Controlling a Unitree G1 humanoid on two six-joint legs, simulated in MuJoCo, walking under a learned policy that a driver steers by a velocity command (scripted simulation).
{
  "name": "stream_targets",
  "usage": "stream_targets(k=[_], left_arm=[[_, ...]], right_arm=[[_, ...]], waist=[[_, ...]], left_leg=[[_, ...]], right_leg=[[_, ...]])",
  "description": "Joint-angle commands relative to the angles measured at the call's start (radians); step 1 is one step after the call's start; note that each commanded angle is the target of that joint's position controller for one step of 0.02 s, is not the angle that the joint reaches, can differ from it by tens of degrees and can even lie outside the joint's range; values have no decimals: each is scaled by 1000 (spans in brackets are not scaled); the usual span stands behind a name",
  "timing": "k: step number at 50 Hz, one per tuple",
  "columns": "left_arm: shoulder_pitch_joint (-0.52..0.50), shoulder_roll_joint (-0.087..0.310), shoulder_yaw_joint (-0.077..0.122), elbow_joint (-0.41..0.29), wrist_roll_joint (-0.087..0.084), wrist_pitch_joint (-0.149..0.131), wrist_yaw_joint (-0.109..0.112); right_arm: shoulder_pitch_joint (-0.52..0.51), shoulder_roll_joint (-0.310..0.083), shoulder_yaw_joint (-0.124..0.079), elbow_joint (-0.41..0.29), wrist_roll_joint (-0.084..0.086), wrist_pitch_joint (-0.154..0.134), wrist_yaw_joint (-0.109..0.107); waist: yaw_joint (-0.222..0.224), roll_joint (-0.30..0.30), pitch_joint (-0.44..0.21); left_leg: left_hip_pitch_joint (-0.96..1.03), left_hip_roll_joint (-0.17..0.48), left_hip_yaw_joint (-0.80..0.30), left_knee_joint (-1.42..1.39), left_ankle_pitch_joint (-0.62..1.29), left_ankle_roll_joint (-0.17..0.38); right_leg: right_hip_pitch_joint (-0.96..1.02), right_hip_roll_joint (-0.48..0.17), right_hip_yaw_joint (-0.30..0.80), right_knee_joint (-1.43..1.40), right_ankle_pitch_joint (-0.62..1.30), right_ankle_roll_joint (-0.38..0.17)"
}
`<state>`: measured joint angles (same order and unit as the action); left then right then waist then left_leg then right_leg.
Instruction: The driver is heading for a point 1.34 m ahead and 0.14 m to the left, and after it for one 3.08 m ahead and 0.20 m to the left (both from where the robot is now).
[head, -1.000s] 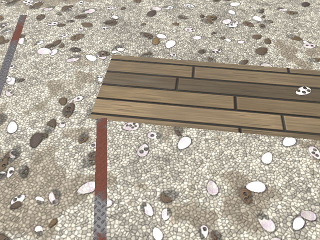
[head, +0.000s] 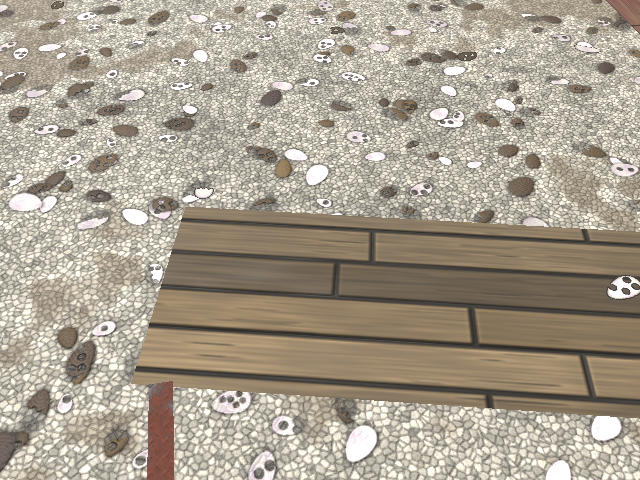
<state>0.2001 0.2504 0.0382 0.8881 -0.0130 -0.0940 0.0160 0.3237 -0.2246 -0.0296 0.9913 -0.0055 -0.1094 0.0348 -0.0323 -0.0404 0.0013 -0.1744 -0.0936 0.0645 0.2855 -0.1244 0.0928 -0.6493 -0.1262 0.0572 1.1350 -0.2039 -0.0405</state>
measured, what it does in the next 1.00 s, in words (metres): walks ahead: right foot, then left foot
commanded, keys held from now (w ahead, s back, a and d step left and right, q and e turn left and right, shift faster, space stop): w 0.70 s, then no key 0.30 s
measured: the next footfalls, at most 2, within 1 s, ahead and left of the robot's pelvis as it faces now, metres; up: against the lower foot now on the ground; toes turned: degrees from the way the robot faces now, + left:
right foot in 0.30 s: +0.34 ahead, -0.17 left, +0.00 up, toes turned -2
left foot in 0.84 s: +0.64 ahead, +0.07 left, +0.00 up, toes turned +3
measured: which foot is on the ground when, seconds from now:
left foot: down 0.00-0.32, up 0.34-0.82, down 0.84-1.00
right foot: up 0.00-0.28, down 0.30-0.86, up 0.88-1.00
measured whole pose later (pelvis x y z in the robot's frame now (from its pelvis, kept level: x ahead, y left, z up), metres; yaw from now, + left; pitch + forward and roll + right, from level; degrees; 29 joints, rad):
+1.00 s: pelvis +0.50 -0.02 -0.01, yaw +0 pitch +2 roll +0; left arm 0.27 0.25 0.05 0.97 -0.01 -0.05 0.02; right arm 0.10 -0.22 -0.03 0.91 -0.01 -0.08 0.03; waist 0.01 -0.03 0.05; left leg -0.41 -0.02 0.06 0.45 -0.08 0.07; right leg -0.41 -0.03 0.04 1.11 -0.50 0.03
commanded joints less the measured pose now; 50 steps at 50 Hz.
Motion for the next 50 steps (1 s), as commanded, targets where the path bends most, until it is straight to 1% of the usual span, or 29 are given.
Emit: stream_targets(k=[1,6,9,11,13,14,15,16,17,18,19,20,21,22,24,26,32,36,39,40,41,42,43,44,45,46,47,48,50], left_arm=[[33,43,12,-42,12,5,7],[-156,29,5,-91,0,-6,-10],[-236,34,1,-122,-9,-11,-28],[-254,48,3,-139,-10,-19,-41],[-191,76,15,-132,-9,-28,-48],[-88,105,33,-103,-7,-30,-46],[103,166,61,-48,-5,-33,-39],[270,281,89,-20,16,-29,-34],[308,251,81,-4,12,-23,-40],[239,173,56,-17,6,-26,-41],[144,131,42,-41,6,-24,-40],[66,102,31,-53,9,-23,-45],[29,76,23,-57,14,-26,-49],[22,63,20,-49,18,-26,-53],[57,79,24,-23,17,-31,-52],[93,107,32,-3,19,-31,-42],[178,124,33,35,8,-15,-16],[236,127,35,73,3,-1,-10],[225,135,38,87,6,19,0],[205,143,40,85,5,23,2],[174,146,41,78,2,27,5],[176,132,34,71,6,28,4],[218,85,16,49,32,21,2],[389,-27,-17,93,22,11,-11],[372,73,8,121,0,7,-14],[264,104,19,88,-20,11,-11],[192,99,20,72,-12,23,0],[161,94,28,67,1,40,13],[199,41,23,74,10,71,25]], right_arm=[[-38,-132,-21,-55,2,-17,-20],[59,-165,-27,-32,20,-1,-35],[108,-168,-29,-10,26,11,-36],[115,-174,-34,-3,26,21,-38],[91,-189,-40,-6,27,32,-40],[69,-185,-37,-12,24,37,-40],[59,-152,-24,-25,12,39,-39],[129,-62,6,-54,1,24,-34],[168,-25,20,-41,18,-2,-28],[93,-142,-9,-54,41,-21,-24],[12,-165,-15,-80,50,-27,-25],[-28,-153,-18,-86,39,-23,-30],[-32,-143,-25,-86,26,-10,-36],[-14,-119,-25,-82,23,5,-36],[4,-87,-24,-77,21,25,-39],[-56,-92,-29,-101,15,31,-42],[-278,-67,-23,-166,15,22,-30],[-387,-66,-17,-203,20,15,-13],[-377,-78,-21,-212,13,1,5],[-325,-102,-30,-198,10,-3,6],[-222,-128,-44,-164,3,-7,3],[-99,-176,-63,-121,-4,-10,-2],[30,-251,-74,-96,-31,-8,-11],[51,-250,-65,-85,-28,5,-9],[50,-191,-53,-95,-4,17,-4],[-57,-166,-45,-112,9,21,-7],[-150,-132,-31,-127,7,23,-10],[-209,-97,-20,-133,1,23,-12],[-246,-88,-17,-119,-24,25,-12]], waist=[[46,78,53],[-23,83,57],[-50,92,78],[-43,99,81],[4,117,49],[63,116,-8],[139,85,-131],[151,-114,-303],[140,-262,-390],[136,-164,-269],[110,-100,-168],[78,-24,-98],[48,-23,-61],[26,-38,-46],[8,-32,-26],[12,-13,2],[70,-18,48],[100,-15,94],[73,-43,62],[43,-60,22],[-12,-63,-36],[-59,-27,-119],[-63,120,-278],[-5,338,-444],[-39,209,-468],[-18,163,-305],[9,87,-203],[37,69,-140],[84,129,-114]], left_leg=[[-93,283,-217,-204,65,172],[13,271,-162,-182,72,123],[109,307,-172,-139,55,118],[170,339,-186,-96,66,107],[193,349,-188,-18,188,87],[180,313,-155,104,355,66],[84,251,-102,337,406,35],[-273,125,-21,742,104,-34],[-515,28,-115,966,-418,-52],[-611,96,-188,1061,-386,-29],[-616,151,-162,1047,-292,-15],[-572,192,-140,985,-210,-21],[-519,224,-141,918,-157,-25],[-467,235,-138,885,-127,-30],[-452,236,-123,844,-90,-44],[-517,241,-121,762,-17,-60],[-530,209,-85,418,228,-72],[-533,181,-70,290,215,-60],[-432,144,-57,234,159,-29],[-353,120,-49,220,146,-14],[-218,87,-27,183,182,5],[-26,104,-32,159,375,29],[318,314,-235,262,803,108],[576,541,-542,239,974,287],[491,495,-550,188,791,268],[342,454,-429,146,655,222],[184,405,-355,95,555,186],[41,371,-298,51,491,167],[-136,322,-221,-10,422,148]], right_leg=[[-32,-43,3,-143,152,28],[5,12,-43,-464,306,39],[-3,28,-46,-551,260,30],[8,37,-45,-595,187,5],[117,66,-68,-636,117,-24],[261,99,-96,-659,104,-47],[522,73,-61,-643,126,-88],[928,-185,306,-657,90,-218],[1068,-293,672,-818,-34,-306],[969,-260,589,-837,-69,-255],[828,-224,431,-848,-4,-215],[685,-178,319,-885,83,-196],[594,-137,241,-920,130,-178],[536,-112,195,-951,153,-172],[493,-93,132,-982,244,-186],[506,-94,96,-1001,310,-193],[550,-64,11,-1030,271,-157],[645,-90,-2,-992,301,-149],[692,-104,-13,-872,538,-114],[704,-98,-12,-815,633,-97],[699,-66,-28,-711,728,-72],[645,-2,-59,-544,693,-34],[399,80,-89,-235,294,14],[135,212,-27,86,-487,61],[124,178,108,179,-493,57],[52,130,61,171,-431,57],[64,81,24,112,-354,66],[117,48,19,44,-298,74],[277,35,1,-85,-226,77]])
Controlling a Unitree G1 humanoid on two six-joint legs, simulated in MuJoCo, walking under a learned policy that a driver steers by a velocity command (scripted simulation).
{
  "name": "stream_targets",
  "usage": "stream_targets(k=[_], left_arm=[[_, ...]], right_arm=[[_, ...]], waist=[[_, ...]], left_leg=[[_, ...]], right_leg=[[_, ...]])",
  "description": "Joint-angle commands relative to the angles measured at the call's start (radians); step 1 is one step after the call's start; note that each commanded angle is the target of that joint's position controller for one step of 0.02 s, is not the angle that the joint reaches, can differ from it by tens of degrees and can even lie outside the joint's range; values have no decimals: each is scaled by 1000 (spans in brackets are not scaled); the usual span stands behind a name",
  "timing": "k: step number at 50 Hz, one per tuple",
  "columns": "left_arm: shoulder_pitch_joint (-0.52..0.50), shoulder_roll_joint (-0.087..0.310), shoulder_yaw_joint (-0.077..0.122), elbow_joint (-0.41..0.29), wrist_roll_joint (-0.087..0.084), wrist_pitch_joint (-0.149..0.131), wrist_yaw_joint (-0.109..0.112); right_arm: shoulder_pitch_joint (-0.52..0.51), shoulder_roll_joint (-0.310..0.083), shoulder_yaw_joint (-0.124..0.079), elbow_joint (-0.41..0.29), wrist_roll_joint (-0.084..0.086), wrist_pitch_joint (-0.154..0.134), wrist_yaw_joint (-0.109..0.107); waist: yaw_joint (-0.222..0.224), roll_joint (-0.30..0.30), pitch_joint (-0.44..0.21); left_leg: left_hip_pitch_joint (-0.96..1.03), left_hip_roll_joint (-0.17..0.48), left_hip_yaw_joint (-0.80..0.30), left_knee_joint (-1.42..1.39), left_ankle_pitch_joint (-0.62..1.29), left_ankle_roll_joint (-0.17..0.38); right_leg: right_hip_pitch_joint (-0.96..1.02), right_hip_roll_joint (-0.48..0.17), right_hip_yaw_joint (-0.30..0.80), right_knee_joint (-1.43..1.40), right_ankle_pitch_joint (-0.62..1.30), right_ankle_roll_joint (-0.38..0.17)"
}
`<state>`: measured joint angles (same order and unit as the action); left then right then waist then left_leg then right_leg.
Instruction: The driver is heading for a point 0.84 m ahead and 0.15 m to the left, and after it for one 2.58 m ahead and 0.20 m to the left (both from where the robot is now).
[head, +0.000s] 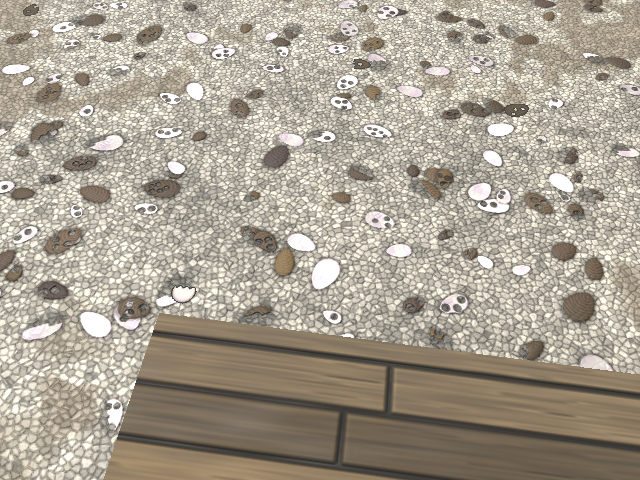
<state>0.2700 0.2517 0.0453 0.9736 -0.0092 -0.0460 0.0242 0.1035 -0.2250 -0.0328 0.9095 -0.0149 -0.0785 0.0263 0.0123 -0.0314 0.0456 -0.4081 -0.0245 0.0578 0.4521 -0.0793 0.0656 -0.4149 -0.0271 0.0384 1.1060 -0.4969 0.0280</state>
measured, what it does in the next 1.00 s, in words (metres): walks ahead: right foot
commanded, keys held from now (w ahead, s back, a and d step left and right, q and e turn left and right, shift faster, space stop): no key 0.76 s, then w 0.24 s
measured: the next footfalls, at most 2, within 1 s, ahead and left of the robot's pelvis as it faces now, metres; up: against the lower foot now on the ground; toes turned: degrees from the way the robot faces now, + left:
right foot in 0.22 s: +0.11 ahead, -0.15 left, +0.00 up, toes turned +0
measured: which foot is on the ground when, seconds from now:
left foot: down 0.00-1.00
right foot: up 0.00-0.20, down 0.22-1.00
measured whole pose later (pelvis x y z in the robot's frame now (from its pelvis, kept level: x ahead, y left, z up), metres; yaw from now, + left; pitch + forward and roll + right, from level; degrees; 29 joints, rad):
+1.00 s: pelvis +0.12 -0.03 +0.00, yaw +0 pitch +0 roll +0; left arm 0.29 0.18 0.05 1.08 -0.02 -0.07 0.02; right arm 0.29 -0.22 -0.06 1.10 0.03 -0.05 -0.02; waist -0.01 0.02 -0.01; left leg -0.23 0.01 0.03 0.57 -0.34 0.04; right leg -0.26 -0.01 -0.05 0.68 -0.45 -0.10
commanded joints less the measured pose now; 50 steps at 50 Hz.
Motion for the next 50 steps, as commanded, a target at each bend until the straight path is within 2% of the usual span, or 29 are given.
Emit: stream_targets(k=[1,3,5,8,10,11,12,13,14,15,18,23,29,38,39,41,42,44,46,47,48,49,50], left_arm=[[141,19,12,-8,7,31,22],[116,15,10,-12,11,40,31],[81,35,14,-15,13,52,32],[41,41,19,-13,16,61,29],[30,40,19,-6,32,58,26],[34,54,19,-7,37,54,26],[20,115,31,-3,25,51,29],[18,106,36,16,15,46,24],[6,68,27,20,18,37,21],[-14,52,23,22,23,29,19],[-20,43,22,32,17,10,17],[12,44,20,58,12,9,19],[21,36,15,77,11,19,20],[17,18,11,96,11,30,22],[39,8,10,111,10,32,22],[39,25,18,111,-2,35,25],[27,25,18,99,-5,30,27],[2,2,13,77,-11,2,23],[-32,-33,7,54,-11,-27,9],[-49,-25,10,45,-12,-35,1],[-40,-24,12,44,-15,-40,-6],[-4,-33,10,54,-18,-45,-11],[50,-32,12,74,-21,-50,-12]], right_arm=[[-30,-92,-14,-31,-22,-6,-6],[-25,-106,-17,-19,-23,-5,-16],[-13,-123,-20,-9,-12,4,-25],[-26,-121,-16,1,3,25,-36],[4,-90,-5,21,12,34,-40],[31,-81,-3,32,12,36,-39],[72,-90,-9,36,10,38,-40],[70,-92,-12,39,8,44,-47],[61,-94,-13,40,7,48,-52],[62,-83,-11,43,8,52,-55],[75,-73,-11,64,3,57,-55],[64,-72,-13,84,12,58,-50],[76,-72,-14,113,15,68,-54],[81,-74,-15,144,17,75,-62],[100,-65,-13,158,18,77,-62],[111,-94,-26,165,32,80,-65],[114,-102,-30,161,36,75,-66],[161,-118,-37,163,46,49,-62],[238,-160,-53,182,46,26,-54],[241,-162,-54,178,40,18,-52],[210,-161,-53,163,35,11,-51],[157,-160,-52,143,40,7,-48],[85,-154,-51,118,53,9,-44]], waist=[[49,137,-155],[44,144,-168],[27,141,-179],[30,137,-116],[32,107,-62],[22,79,-38],[-27,-2,-7],[-26,-64,8],[-24,-74,10],[-33,-84,-1],[-31,-52,-34],[-13,0,-66],[-11,28,-58],[-12,28,-32],[-11,28,-52],[-17,33,2],[-21,46,49],[-41,96,101],[-58,188,80],[-57,186,77],[-36,180,72],[-4,182,70],[41,169,71]], left_leg=[[61,237,-179,-187,385,178],[52,230,-158,-197,331,183],[54,234,-174,-223,118,175],[-1,213,-194,-252,-268,133],[-25,174,-193,-242,-417,72],[-26,149,-187,-214,-438,35],[-16,94,-143,-188,-395,8],[68,53,-84,-148,-328,-9],[133,51,-73,-108,-272,-12],[168,54,-67,-86,-230,-7],[191,53,-58,-56,-131,0],[209,58,-55,-30,-8,-2],[224,60,-56,-15,44,-7],[227,64,-62,-18,39,-12],[234,53,-51,-21,-72,-10],[178,42,-56,-21,-463,18],[138,65,-94,-46,-597,37],[151,154,-231,-112,-703,90],[229,302,-468,-225,-741,175],[202,347,-545,-260,-727,204],[170,360,-554,-269,-700,208],[133,349,-511,-257,-656,189],[58,298,-409,-233,-593,145]], right_leg=[[83,-59,7,-128,76,10],[123,-55,-1,-260,111,10],[157,-53,-6,-347,184,6],[216,-36,-29,-489,274,-10],[258,-38,-30,-617,319,-36],[261,-76,9,-674,336,-54],[213,-88,16,-673,277,-76],[101,-67,18,-707,127,-81],[51,-62,22,-743,89,-69],[39,-61,22,-758,109,-53],[93,-53,13,-735,227,-38],[161,-41,-5,-691,367,-46],[179,-30,-18,-678,412,-46],[186,-17,-31,-687,399,-42],[197,-5,-44,-691,295,-46],[128,19,-60,-661,-26,-77],[77,15,-53,-649,-127,-92],[-24,10,-54,-571,-122,-104],[-92,29,-99,-407,28,-103],[-78,16,-80,-354,48,-117],[-53,4,-65,-332,31,-132],[2,-5,-63,-386,22,-148],[130,0,-81,-532,60,-163]])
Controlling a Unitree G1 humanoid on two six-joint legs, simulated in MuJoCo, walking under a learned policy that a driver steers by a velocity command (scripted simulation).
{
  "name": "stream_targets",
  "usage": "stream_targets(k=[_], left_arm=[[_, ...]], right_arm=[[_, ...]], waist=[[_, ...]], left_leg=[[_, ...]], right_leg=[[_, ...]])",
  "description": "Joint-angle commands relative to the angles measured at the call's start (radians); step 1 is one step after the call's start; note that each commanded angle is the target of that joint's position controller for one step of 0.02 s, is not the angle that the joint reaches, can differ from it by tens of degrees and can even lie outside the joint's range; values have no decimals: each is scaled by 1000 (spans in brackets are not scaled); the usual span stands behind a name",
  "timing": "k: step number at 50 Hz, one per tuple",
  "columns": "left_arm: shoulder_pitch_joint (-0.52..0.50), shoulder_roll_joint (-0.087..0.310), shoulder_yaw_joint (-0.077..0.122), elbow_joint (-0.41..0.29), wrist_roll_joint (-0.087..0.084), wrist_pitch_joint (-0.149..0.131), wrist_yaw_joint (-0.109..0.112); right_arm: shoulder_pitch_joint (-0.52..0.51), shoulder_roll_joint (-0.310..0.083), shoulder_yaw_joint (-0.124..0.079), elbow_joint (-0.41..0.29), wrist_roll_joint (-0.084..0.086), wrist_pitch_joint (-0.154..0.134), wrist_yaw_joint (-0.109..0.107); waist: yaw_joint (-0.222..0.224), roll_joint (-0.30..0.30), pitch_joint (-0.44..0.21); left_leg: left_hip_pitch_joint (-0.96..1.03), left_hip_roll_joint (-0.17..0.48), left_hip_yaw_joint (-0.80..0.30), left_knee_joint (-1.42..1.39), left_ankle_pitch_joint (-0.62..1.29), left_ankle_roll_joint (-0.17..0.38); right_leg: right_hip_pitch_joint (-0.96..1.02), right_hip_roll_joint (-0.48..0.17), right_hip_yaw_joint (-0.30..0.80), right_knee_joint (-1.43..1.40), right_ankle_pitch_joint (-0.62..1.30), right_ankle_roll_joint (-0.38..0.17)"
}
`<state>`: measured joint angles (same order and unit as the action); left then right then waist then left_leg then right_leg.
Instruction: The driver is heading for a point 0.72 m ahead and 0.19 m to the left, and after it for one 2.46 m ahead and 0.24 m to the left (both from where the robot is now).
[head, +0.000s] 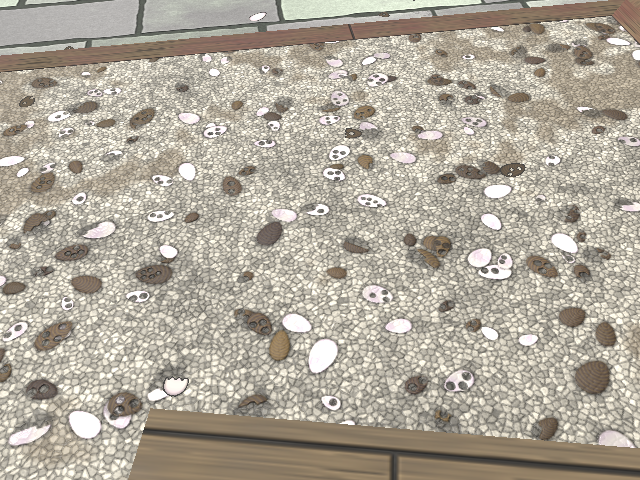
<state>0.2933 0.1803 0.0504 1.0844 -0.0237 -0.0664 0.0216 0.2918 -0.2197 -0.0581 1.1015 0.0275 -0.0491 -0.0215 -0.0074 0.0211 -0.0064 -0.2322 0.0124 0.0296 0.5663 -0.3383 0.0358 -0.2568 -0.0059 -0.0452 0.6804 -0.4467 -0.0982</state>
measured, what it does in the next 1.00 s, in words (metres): walks ahead: left foot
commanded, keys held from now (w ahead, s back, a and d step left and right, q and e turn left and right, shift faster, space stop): w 0.72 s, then w+q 0.28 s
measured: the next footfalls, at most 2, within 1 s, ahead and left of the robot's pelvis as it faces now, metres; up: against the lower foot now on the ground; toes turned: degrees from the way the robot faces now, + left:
left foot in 0.48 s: +0.40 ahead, +0.12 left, +0.00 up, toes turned +3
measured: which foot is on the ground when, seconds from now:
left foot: down 0.00-0.04, up 0.06-0.46, down 0.48-1.00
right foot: down 0.00-0.48, up 0.50-1.00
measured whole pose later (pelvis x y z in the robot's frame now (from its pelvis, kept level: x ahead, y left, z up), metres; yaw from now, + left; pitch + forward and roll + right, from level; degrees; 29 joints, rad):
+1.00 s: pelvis +0.51 +0.01 +0.00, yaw +6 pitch +3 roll +2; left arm -0.04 0.23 0.05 0.84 -0.02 -0.12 -0.02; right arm 0.43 -0.23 -0.05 1.04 0.02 -0.07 -0.01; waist -0.10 -0.03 0.01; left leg 0.03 -0.04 -0.04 0.31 -0.39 0.01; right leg -0.53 -0.05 0.02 0.47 0.00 -0.01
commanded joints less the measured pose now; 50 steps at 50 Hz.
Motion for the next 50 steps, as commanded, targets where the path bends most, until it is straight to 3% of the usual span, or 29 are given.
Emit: stream_targets(k=[1,2,3,4,5,6,8,10,14,19,21,22,23,24,25,26,27,28,29,30,31,33,35,39,42,46,49,50], left_arm=[[98,51,16,-2,-5,-31,-6],[198,102,33,34,4,-29,-2],[338,205,61,61,0,-28,-2],[367,220,57,58,16,-40,-13],[298,151,35,36,25,-52,-13],[244,123,25,15,22,-59,-17],[174,107,11,-13,15,-53,-25],[193,83,0,-15,26,-38,-21],[208,141,6,-29,30,-31,-2],[245,163,21,-9,9,-34,0],[221,179,29,-14,9,-28,1],[206,193,34,-19,11,-22,2],[186,192,34,-24,14,-14,2],[164,186,30,-39,20,-11,0],[200,121,11,-63,32,-17,-7],[284,0,-23,-57,11,-45,-19],[178,98,4,-74,-18,-66,-22],[87,144,16,-106,-30,-77,-19],[45,151,22,-115,-21,-78,-6],[41,145,33,-116,-5,-68,3],[76,121,35,-113,-2,-52,5],[81,89,34,-122,-2,-29,8],[-3,109,40,-159,7,-20,11],[-185,116,39,-226,23,-29,2],[-304,104,28,-257,14,-38,-13],[-411,113,16,-298,2,-54,-40],[-344,170,31,-299,-2,-69,-46],[-239,204,49,-273,1,-73,-42]], right_arm=[[-164,-151,-24,-94,17,-16,7],[-200,-114,-15,-114,14,-19,9],[-216,-49,0,-145,7,-32,12],[-245,-68,-4,-167,9,-48,10],[-228,-92,-10,-158,18,-58,16],[-191,-84,-8,-140,21,-63,25],[-193,-96,-18,-131,6,-66,30],[-212,-67,-16,-135,1,-57,39],[-387,-19,8,-201,-2,-44,47],[-487,-59,12,-257,8,-42,66],[-453,-94,-1,-262,5,-50,72],[-391,-120,-15,-251,3,-52,70],[-246,-155,-37,-211,4,-50,65],[-63,-198,-61,-158,6,-44,56],[103,-279,-81,-128,-15,-36,43],[126,-280,-66,-117,-28,-37,51],[47,-202,-46,-121,-15,-45,55],[-56,-152,-31,-142,-7,-52,57],[-139,-125,-21,-159,-15,-61,62],[-176,-93,-11,-160,-29,-68,69],[-180,-72,-3,-149,-37,-71,71],[-145,-82,-2,-129,-34,-71,63],[-104,-120,-6,-115,-34,-71,45],[0,-143,-8,-105,-26,-59,20],[64,-158,-12,-101,-16,-51,13],[138,-161,-18,-90,-3,-34,7],[121,-184,-33,-100,-3,-21,0],[102,-177,-31,-111,-4,-18,1]], waist=[[103,89,118],[132,-16,88],[156,-284,35],[163,-320,63],[111,-178,100],[79,-133,93],[46,-87,99],[44,-111,90],[72,-108,137],[69,-128,173],[28,-136,127],[-10,-158,71],[-85,-167,-15],[-167,-161,-118],[-176,26,-273],[-109,249,-416],[-115,169,-282],[-87,110,-136],[-46,7,-79],[-9,-1,-41],[24,26,-40],[42,47,-6],[37,36,38],[-9,10,67],[-48,15,79],[-76,33,91],[-15,77,54],[43,78,-6]], left_leg=[[-218,181,-255,-280,-249,123],[-330,98,-133,-94,-120,68],[-494,-25,53,253,-58,-2],[-649,-44,-8,459,-205,3],[-718,20,-74,587,-151,23],[-734,48,-82,619,-60,40],[-693,96,-70,543,68,43],[-611,94,-31,456,140,23],[-481,48,25,163,300,-4],[-407,33,23,1,347,36],[-329,9,33,-28,303,67],[-228,-22,55,-20,277,83],[-47,-57,77,-17,268,106],[227,-21,30,-1,274,138],[564,222,-313,-25,135,225],[697,399,-789,-237,-56,342],[589,346,-743,-297,-108,284],[418,317,-567,-311,-27,240],[248,284,-448,-335,90,213],[123,246,-356,-357,177,197],[57,219,-298,-384,193,192],[-13,202,-240,-431,201,204],[-27,202,-209,-467,221,215],[37,178,-181,-469,304,196],[65,155,-156,-453,313,173],[159,188,-198,-368,294,168],[199,218,-245,-267,378,140],[186,183,-225,-157,504,118]], right_leg=[[144,0,-9,-228,85,-38],[293,-65,106,-282,106,-45],[441,-267,442,-449,2,-129],[458,-393,695,-511,2,-212],[457,-384,637,-480,54,-193],[456,-342,532,-473,129,-155],[402,-291,364,-499,323,-97],[345,-238,247,-517,448,-75],[208,-190,134,-568,487,-69],[266,-242,101,-576,522,-65],[334,-259,79,-490,745,-45],[352,-260,66,-407,944,-34],[329,-233,36,-244,1101,-14],[183,-193,18,-20,1056,18],[-128,-85,-10,352,630,59],[-353,71,127,635,-111,84],[-455,11,193,739,-86,59],[-492,-43,149,729,8,41],[-430,-96,132,675,106,34],[-370,-128,125,624,156,30],[-312,-150,133,593,182,25],[-301,-167,122,523,187,30],[-375,-178,111,432,260,55],[-462,-156,92,158,476,91],[-405,-102,63,-31,560,105],[-367,-64,70,-161,515,109],[-226,-39,72,-219,414,85],[-79,-21,55,-238,384,61]])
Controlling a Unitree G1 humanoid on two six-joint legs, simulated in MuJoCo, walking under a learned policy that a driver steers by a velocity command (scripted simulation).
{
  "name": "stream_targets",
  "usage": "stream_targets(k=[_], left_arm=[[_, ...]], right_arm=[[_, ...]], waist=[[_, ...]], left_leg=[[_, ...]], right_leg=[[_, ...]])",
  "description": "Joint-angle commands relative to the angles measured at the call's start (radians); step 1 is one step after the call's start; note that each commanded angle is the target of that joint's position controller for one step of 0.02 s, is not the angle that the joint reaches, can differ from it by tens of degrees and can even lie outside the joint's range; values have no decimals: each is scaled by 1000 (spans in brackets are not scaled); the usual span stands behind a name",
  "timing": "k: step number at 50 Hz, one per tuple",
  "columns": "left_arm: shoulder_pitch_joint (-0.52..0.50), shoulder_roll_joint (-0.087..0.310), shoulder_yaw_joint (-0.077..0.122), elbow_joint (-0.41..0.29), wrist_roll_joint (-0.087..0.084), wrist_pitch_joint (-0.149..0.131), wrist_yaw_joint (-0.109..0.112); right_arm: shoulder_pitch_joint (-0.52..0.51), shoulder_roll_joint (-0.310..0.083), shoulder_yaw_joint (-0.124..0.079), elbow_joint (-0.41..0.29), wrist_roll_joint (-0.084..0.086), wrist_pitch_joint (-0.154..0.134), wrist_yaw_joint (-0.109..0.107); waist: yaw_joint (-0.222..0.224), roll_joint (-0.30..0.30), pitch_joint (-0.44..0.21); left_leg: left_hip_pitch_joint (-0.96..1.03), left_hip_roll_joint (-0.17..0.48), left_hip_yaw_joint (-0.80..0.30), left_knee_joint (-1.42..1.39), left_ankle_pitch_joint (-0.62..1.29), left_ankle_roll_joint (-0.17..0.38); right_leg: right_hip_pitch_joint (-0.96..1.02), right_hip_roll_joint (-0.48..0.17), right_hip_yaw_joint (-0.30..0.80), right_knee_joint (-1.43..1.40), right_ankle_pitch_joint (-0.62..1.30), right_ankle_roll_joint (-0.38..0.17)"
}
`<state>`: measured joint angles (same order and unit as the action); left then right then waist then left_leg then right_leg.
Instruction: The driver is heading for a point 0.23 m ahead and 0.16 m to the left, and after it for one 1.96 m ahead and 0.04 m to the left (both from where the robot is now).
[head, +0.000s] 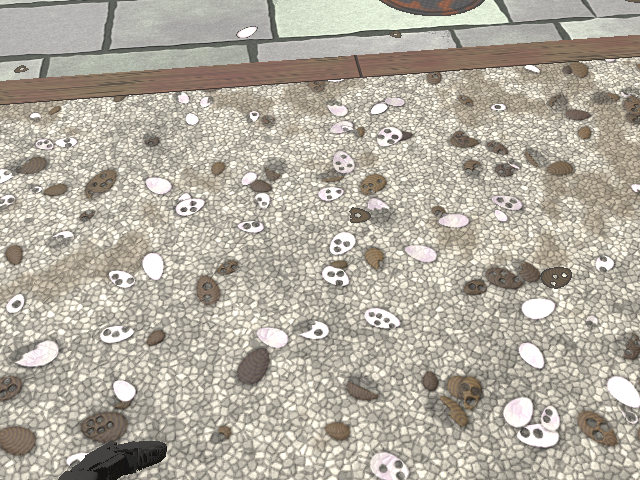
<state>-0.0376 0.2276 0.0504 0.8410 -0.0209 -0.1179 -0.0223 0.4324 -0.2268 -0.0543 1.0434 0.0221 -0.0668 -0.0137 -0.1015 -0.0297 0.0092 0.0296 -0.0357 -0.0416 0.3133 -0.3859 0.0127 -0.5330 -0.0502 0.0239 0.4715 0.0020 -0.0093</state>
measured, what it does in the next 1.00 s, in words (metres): walks ahead, turning left: right foot, then left foot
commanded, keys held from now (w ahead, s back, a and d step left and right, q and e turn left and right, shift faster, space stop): w+q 0.10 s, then q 0.18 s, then no key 0.72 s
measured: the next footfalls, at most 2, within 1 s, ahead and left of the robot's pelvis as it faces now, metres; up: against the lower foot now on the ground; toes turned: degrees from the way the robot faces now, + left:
right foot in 0.02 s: +0.19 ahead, -0.13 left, +0.00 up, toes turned +0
left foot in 0.48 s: +0.32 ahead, +0.14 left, +0.00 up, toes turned +16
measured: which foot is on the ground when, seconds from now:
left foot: down 0.00-0.04, up 0.06-0.46, down 0.48-1.00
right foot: up 0.00-0.00, down 0.02-0.48, up 0.50-0.78, down 0.80-1.00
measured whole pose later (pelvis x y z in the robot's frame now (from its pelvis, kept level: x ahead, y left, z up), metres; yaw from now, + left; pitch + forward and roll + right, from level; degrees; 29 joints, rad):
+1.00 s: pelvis +0.26 +0.00 +0.01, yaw +15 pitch -1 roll +0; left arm 0.21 0.22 0.03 1.03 0.01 -0.03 0.02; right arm 0.15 -0.22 -0.06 0.93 -0.01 0.00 -0.02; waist 0.00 0.01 0.01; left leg -0.30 -0.01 0.02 0.49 -0.18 0.02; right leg -0.21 -0.03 -0.02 0.52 -0.31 0.02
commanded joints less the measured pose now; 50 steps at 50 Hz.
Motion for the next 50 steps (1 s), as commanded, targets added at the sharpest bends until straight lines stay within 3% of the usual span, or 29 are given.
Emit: stream_targets(k=[1,2,3,4,5,6,8,11,16,20,22,23,24,25,26,27,28,29,30,33,36,38,40,41,42,43,44,47,50], left_arm=[[277,214,71,9,10,-27,10],[433,316,96,28,32,-23,18],[452,281,83,35,31,-14,12],[382,185,56,16,28,-12,14],[314,139,41,2,24,-8,18],[241,116,32,-1,29,-5,16],[176,93,26,3,46,-6,13],[166,130,40,17,46,-8,26],[168,178,53,21,31,23,61],[202,210,60,46,1,46,61],[185,220,63,48,-12,56,62],[209,206,59,57,-9,60,61],[269,173,47,59,19,58,57],[332,98,17,42,53,51,40],[339,104,11,55,31,54,28],[255,149,24,42,-5,67,26],[216,144,23,36,-6,80,35],[199,152,28,43,9,95,49],[208,161,33,48,16,111,60],[247,124,25,75,16,125,74],[231,111,18,88,16,126,71],[246,103,16,105,22,126,61],[258,112,14,119,46,126,50],[251,155,16,109,55,125,50],[212,185,24,121,39,122,49],[177,130,10,112,40,111,45],[164,113,4,115,46,100,45],[189,119,2,132,36,76,47],[242,116,0,155,29,77,53]], right_arm=[[-62,-135,-23,-78,-9,-1,-3],[3,-37,1,-116,-14,-12,1],[50,-20,12,-127,9,-29,5],[-12,-130,-18,-128,32,-33,3],[-82,-148,-25,-144,32,-30,0],[-116,-133,-30,-151,21,-22,-5],[-86,-96,-42,-151,10,11,-8],[-106,-63,-44,-193,4,46,-9],[-243,-54,-33,-264,-13,49,25],[-319,-88,-38,-309,-20,52,46],[-290,-109,-46,-307,-24,47,51],[-233,-144,-62,-287,-28,43,45],[-174,-239,-89,-280,-32,41,29],[-164,-298,-90,-294,-54,47,10],[-159,-195,-50,-298,-49,46,12],[-199,-151,-38,-300,-41,42,19],[-251,-143,-35,-298,-32,38,21],[-296,-138,-31,-302,-30,38,18],[-341,-146,-33,-304,-33,41,14],[-369,-144,-35,-294,-48,44,2],[-362,-134,-30,-274,-45,46,-9],[-376,-124,-24,-263,-33,53,-12],[-334,-90,-13,-233,-24,55,-10],[-316,-79,-10,-224,-32,54,-8],[-294,-64,-13,-228,-31,53,-8],[-335,-83,-16,-219,-39,54,-11],[-342,-93,-21,-218,-35,54,-13],[-317,-97,-25,-180,-35,60,-16],[-313,-84,-23,-151,-29,54,-10]], waist=[[217,106,-163],[221,-98,-357],[199,-308,-474],[199,-190,-327],[186,-113,-205],[153,-49,-112],[87,-77,-44],[56,-68,-18],[91,-51,-41],[105,-59,-52],[72,-58,-63],[49,-22,-99],[46,102,-170],[93,318,-262],[79,229,-400],[66,167,-310],[78,126,-234],[91,97,-186],[119,114,-158],[137,146,-151],[126,155,-153],[144,149,-132],[148,111,-92],[120,41,-53],[61,-108,-17],[80,-113,8],[75,-119,18],[85,-56,18],[105,0,1]], left_leg=[[-188,169,-113,329,541,109],[-531,26,-12,716,232,40],[-728,-14,-67,939,-203,27],[-808,51,-110,1031,-155,37],[-820,99,-75,1029,-66,43],[-767,127,-60,982,0,35],[-648,161,-55,909,38,23],[-644,152,-24,810,103,1],[-543,122,46,474,351,-7],[-510,91,52,336,291,22],[-435,60,75,224,294,54],[-316,26,86,140,392,78],[-131,124,-29,143,840,120],[159,392,-344,203,1236,313],[121,449,-421,158,1068,386],[38,389,-336,119,929,351],[-29,339,-276,99,782,298],[-114,316,-251,67,660,264],[-217,291,-215,33,581,246],[-316,252,-159,-9,470,236],[-325,242,-149,-30,319,218],[-356,218,-135,-28,152,183],[-414,166,-107,-13,-34,96],[-441,121,-68,52,-63,51],[-350,48,21,71,17,15],[-239,45,30,117,113,0],[-196,52,26,135,161,9],[-201,72,0,130,217,39],[-218,76,1,128,273,40]], right_leg=[[477,-45,40,21,-52,-78],[896,-298,366,22,-112,-190],[1000,-417,717,-130,-259,-273],[880,-377,609,-153,-325,-226],[726,-341,441,-167,-285,-183],[562,-300,318,-199,-122,-167],[383,-243,131,-226,146,-151],[322,-235,-15,-246,378,-177],[328,-206,-162,-241,369,-172],[436,-244,-143,-158,355,-155],[460,-236,-142,-56,356,-121],[447,-189,-162,58,336,-86],[348,-117,-208,244,144,-19],[24,10,-199,576,-603,55],[32,5,-4,684,-746,61],[-7,-18,12,707,-705,58],[-43,-37,11,673,-658,54],[-29,-52,18,625,-607,59],[39,-56,16,575,-558,64],[166,-28,-10,424,-479,67],[244,-14,-22,281,-383,56],[320,3,-45,135,-282,37],[408,-14,-26,-20,-168,-4],[391,-99,64,-76,-184,-39],[220,-116,83,-103,-402,-76],[114,-94,86,-162,-539,-62],[82,-84,77,-182,-554,-34],[142,-49,35,-139,-414,2],[209,-33,18,-101,-320,-8]])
